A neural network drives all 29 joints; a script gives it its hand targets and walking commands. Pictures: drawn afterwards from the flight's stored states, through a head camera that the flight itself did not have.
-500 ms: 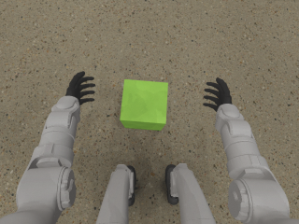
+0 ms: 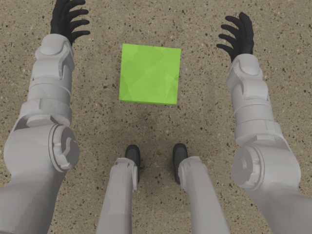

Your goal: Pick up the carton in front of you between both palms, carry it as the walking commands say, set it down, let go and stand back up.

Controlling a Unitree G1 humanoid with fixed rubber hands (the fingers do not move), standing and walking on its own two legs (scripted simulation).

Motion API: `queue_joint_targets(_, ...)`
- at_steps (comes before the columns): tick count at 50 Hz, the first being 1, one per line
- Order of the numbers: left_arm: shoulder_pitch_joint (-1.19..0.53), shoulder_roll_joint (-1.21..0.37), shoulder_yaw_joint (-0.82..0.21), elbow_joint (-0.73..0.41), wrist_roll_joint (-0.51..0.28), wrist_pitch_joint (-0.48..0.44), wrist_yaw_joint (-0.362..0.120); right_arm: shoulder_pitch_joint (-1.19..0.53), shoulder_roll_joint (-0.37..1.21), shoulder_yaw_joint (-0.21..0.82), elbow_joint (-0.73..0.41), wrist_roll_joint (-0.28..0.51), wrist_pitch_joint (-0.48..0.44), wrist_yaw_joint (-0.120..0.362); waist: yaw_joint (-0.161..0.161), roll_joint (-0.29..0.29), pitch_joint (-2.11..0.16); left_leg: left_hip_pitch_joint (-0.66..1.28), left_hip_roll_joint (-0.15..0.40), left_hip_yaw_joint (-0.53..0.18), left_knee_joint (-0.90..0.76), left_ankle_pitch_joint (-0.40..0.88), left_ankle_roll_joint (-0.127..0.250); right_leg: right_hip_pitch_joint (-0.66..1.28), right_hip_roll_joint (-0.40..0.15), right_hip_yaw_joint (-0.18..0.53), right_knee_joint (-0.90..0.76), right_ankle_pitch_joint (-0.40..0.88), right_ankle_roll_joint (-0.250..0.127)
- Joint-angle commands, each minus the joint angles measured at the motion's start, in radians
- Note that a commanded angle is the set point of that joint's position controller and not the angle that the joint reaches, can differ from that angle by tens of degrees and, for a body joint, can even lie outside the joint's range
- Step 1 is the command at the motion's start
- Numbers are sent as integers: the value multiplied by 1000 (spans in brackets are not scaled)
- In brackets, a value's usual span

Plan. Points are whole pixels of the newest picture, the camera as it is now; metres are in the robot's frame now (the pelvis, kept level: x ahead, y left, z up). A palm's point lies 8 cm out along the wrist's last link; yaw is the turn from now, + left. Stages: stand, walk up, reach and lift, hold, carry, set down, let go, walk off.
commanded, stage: reach and lift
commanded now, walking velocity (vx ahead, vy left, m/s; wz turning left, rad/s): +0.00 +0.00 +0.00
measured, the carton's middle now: (149, 79) +0.50 +0.02 -0.52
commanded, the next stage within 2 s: none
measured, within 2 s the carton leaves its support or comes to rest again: leaves its support in 1.58 s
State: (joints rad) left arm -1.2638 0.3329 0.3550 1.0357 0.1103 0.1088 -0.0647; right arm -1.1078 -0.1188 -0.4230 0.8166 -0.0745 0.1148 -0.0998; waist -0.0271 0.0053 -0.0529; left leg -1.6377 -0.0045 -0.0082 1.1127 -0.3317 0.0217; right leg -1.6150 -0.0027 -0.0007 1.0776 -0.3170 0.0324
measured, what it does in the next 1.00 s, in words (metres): lowers itself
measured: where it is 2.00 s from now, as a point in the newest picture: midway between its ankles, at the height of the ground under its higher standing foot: (157, 172)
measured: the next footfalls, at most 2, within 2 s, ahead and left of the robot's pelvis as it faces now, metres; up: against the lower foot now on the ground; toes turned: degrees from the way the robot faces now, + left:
none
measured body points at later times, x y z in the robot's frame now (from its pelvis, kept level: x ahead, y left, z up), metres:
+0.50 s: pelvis -0.06 -0.01 -0.22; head +0.31 +0.01 +0.03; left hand +0.52 +0.21 -0.38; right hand +0.50 -0.17 -0.38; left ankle +0.05 +0.10 -0.61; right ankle +0.06 -0.14 -0.61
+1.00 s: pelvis -0.05 -0.01 -0.28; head +0.32 +0.02 -0.05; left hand +0.53 +0.20 -0.46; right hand +0.51 -0.16 -0.46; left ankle +0.05 +0.10 -0.61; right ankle +0.06 -0.14 -0.61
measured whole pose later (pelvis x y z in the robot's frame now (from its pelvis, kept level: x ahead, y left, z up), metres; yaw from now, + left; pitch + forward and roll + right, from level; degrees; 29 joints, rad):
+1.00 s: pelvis -0.05 -0.01 -0.28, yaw -1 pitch +35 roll -3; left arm -1.60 0.48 -0.04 1.24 -0.25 0.07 0.06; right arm -1.49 -0.29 -0.12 1.11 0.25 0.06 -0.18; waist -0.01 -0.03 0.42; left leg -2.26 -0.01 -0.03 2.24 -0.59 0.01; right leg -2.23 0.03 0.00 2.20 -0.59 0.05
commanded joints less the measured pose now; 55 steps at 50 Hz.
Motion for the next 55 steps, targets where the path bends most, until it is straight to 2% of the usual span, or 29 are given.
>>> queue_joint_targets(1,-156,63,32,-63,23,-33,3,-134,-55,-18,-68,-24,-37,3,8,55,-908,603,-37,-62,88,629,-37,208,84,-38,82,387,32)
queue_joint_targets(4,-144,71,41,-46,24,-42,13,-134,-51,-12,-48,-20,-42,-3,19,37,-884,446,-43,-45,185,539,-40,134,87,-41,190,338,43)
queue_joint_targets(7,-181,105,11,-57,-9,-50,27,-167,-69,9,-43,4,-42,-20,17,36,-924,316,-51,-26,292,458,-43,124,90,-36,308,319,45)
queue_joint_targets(12,-292,200,-102,-96,-128,-52,53,-274,-140,104,-67,113,-34,-64,9,44,-1094,225,-53,1,482,367,-45,185,88,-37,506,319,44)
queue_joint_targets(15,-368,244,-172,-101,-198,-40,68,-344,-171,163,-67,182,-17,-85,10,62,-1149,199,-46,18,573,294,-45,187,85,-47,601,269,37)
queue_joint_targets(20,-492,293,-247,-61,-272,-13,85,-476,-214,212,-31,256,9,-102,14,80,-1105,146,-24,30,678,135,-42,133,73,-64,711,107,24)
queue_joint_targets(26,-596,311,-299,61,-304,-4,96,-589,-252,221,91,275,9,-100,8,75,-942,80,-2,15,764,2,-35,19,54,-75,805,-29,19)
queue_joint_targets(33,-658,303,-347,158,-320,-39,97,-657,-282,222,216,275,-38,-73,-4,69,-777,27,12,-20,860,21,-37,-79,43,-69,917,-12,19)
queue_joint_targets(37,-706,312,-386,126,-355,-59,113,-700,-314,250,215,307,-65,-73,-5,83,-871,119,10,-26,917,121,-39,-65,42,-72,972,66,18)
queue_joint_targets(38,-714,309,-384,102,-363,-62,119,-707,-321,263,210,316,-71,-75,6,79,-883,105,5,-21,925,133,-41,-46,41,-69,980,78,13)
queue_joint_targets(41,-697,306,-389,71,-387,-69,130,-701,-316,297,192,332,-80,-81,12,49,-942,152,-5,-24,947,202,-37,-21,46,-79,1007,133,16)
queue_joint_targets(44,-663,297,-387,57,-387,-67,138,-677,-300,310,159,343,-78,-85,17,51,-979,205,-11,-22,955,242,-35,-32,52,-86,1008,149,17)
queue_joint_targets(50,-587,234,-367,144,-346,-59,123,-606,-258,275,231,306,-70,-76,4,51,-760,33,-7,-15,931,123,-39,-102,58,-72,984,69,16)
queue_joint_targets(55,-608,222,-352,141,-322,-66,111,-616,-238,245,245,273,-76,-72,1,53,-712,-53,-7,-8,921,75,-41,-79,65,-55,975,66,14)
